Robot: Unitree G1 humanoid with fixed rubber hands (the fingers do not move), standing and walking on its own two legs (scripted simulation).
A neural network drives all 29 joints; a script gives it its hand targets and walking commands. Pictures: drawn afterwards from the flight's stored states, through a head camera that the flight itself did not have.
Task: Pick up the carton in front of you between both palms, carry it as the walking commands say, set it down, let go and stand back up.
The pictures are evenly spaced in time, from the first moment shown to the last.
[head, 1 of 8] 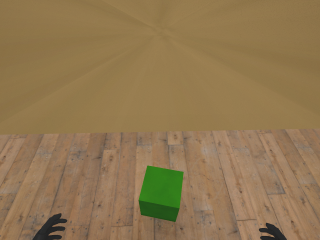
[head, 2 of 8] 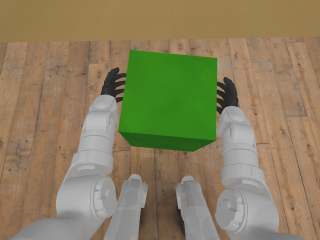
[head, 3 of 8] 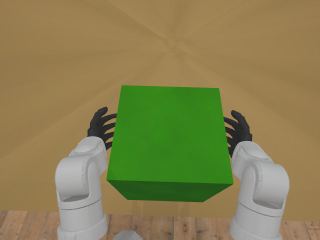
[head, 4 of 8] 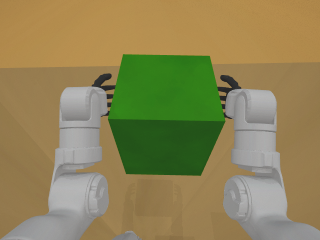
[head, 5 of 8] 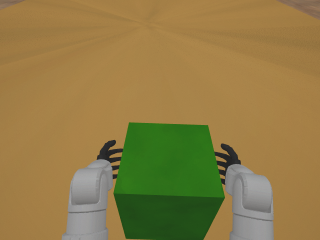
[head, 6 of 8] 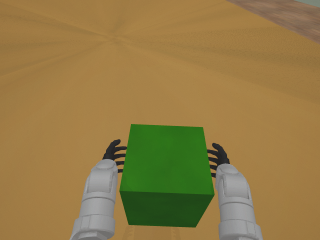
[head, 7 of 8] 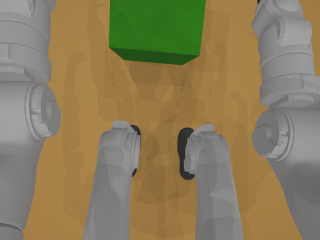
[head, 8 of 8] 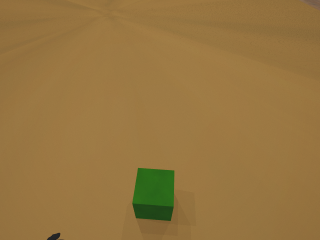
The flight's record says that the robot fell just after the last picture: no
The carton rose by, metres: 1.07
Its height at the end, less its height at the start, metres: +0.33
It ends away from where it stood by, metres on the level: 5.47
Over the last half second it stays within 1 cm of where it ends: yes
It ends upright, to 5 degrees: yes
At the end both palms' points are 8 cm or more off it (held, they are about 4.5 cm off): yes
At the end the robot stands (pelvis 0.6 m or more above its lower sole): yes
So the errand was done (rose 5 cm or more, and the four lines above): yes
